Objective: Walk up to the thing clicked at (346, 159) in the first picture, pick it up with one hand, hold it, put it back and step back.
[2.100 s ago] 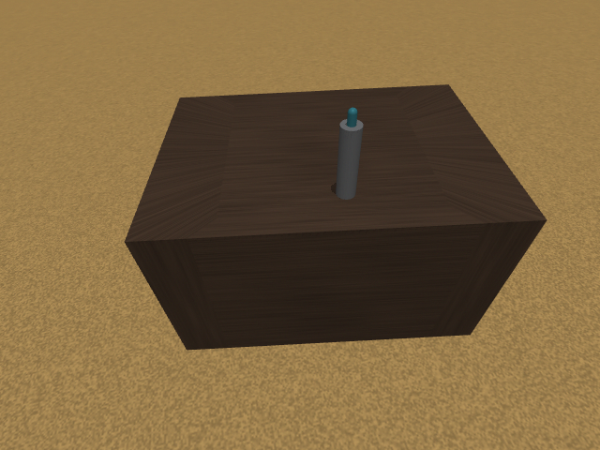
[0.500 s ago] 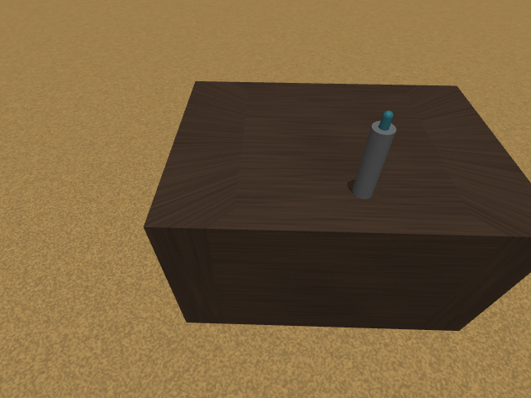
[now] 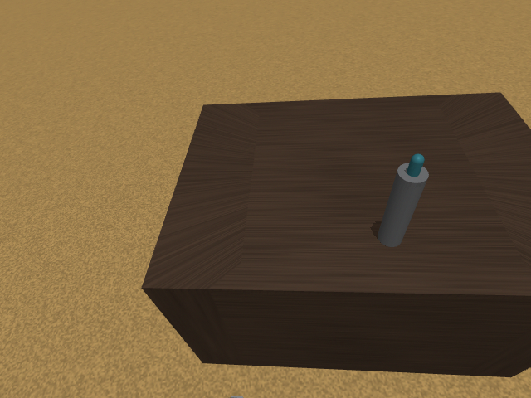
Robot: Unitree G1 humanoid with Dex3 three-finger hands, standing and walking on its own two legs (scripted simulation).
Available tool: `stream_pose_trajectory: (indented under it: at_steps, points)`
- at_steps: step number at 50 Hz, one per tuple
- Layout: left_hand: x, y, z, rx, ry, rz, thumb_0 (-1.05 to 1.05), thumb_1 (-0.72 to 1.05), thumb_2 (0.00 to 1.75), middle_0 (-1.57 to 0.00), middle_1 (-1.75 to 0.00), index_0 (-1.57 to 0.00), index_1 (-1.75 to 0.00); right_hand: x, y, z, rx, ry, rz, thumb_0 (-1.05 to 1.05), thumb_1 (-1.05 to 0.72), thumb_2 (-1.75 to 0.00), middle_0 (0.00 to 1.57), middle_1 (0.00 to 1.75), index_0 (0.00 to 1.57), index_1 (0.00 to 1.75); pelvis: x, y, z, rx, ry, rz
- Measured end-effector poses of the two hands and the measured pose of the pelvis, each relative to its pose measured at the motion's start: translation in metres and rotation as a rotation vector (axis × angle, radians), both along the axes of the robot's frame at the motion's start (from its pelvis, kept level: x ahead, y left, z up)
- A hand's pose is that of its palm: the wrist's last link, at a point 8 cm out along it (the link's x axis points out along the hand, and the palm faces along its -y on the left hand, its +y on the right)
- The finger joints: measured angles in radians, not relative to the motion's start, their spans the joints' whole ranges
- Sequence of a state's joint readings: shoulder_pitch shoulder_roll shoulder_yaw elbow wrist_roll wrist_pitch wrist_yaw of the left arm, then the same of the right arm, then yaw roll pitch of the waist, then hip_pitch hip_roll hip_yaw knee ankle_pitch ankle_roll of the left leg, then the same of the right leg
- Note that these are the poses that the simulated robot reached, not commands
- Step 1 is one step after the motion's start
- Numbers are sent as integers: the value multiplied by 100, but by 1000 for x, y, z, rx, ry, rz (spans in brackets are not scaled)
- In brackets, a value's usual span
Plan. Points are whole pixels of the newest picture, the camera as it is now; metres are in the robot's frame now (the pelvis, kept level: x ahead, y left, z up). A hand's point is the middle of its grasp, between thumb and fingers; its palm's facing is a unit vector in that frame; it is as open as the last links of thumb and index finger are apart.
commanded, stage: walk up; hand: right
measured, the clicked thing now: (402, 202) +0.51 -0.23 -0.04
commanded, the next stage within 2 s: stand in 1.44 s
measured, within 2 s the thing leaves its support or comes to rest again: neither
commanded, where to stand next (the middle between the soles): +0.07 -0.01 m, yaw -1 degrees
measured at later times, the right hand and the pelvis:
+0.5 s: hand out of the picture +0.14 -0.24 -0.16, palm faces -0.02 +0.94 -0.34, open 7.3 cm; pelvis +0.02 +0.01 -0.01, yaw +0 degrees
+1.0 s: hand out of the picture +0.09 -0.24 -0.14, palm faces +0.00 +0.93 -0.36, open 7.3 cm; pelvis +0.02 +0.02 +0.01, yaw -1 degrees
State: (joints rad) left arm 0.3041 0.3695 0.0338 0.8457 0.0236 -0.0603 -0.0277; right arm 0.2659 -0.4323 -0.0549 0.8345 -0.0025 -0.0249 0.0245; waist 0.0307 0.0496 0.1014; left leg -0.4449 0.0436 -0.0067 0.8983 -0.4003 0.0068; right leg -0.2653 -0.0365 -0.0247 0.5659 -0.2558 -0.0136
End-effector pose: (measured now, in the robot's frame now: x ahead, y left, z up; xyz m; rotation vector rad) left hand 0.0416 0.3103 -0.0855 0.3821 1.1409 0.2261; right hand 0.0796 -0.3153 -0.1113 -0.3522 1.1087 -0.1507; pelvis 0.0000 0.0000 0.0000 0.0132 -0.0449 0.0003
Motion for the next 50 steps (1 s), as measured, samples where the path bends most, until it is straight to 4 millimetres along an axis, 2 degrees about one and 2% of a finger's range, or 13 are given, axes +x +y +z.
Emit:
stream_pose_trajectory:
  at_steps: [6,10,16,21,26,33,43,50]
  points:
    - [22,23,-34,-27,29,29,1,90,90,-20,-30,-21,-30,25,17,-3,-60,16,-2,1,-91,-90,20,30,20,30,20,18,-17,-8,-2,13]
    - [39,25,-47,-58,46,43,1,90,90,-20,-30,-20,-30,35,34,2,-58,18,5,1,-91,-90,20,30,21,30,24,24,-16,-18,0,9]
    - [53,22,-50,-66,57,23,1,90,90,-20,-30,-20,-30,54,39,4,-47,-28,15,1,-91,-90,21,30,21,30,24,21,-15,-23,22,-7]
    - [46,13,-41,-34,62,20,1,90,90,-20,-30,-20,-30,60,29,-6,-22,-45,0,1,-91,-90,21,30,21,30,18,14,-16,-53,8,-2]
    - [38,9,-28,-19,74,23,1,90,90,-20,-30,-20,-30,54,27,-9,17,-37,-23,1,-91,-90,20,30,21,30,20,9,-10,-14,0,-2]
    - [48,4,-19,-24,43,19,1,90,90,-20,-30,-20,-30,38,26,-10,37,13,-41,1,-91,-90,20,30,21,30,22,8,-2,-12,-16,-5]
    - [76,1,-19,-75,1,0,1,90,90,-20,-30,-20,-30,12,28,3,7,80,-79,1,-91,-90,20,30,21,30,20,15,7,-22,-18,-9]
    - [76,4,-24,-97,30,-4,1,90,90,-20,-30,-20,-30,5,32,9,-9,99,-95,1,-91,-90,20,30,21,30,21,20,11,-24,-6,-10]
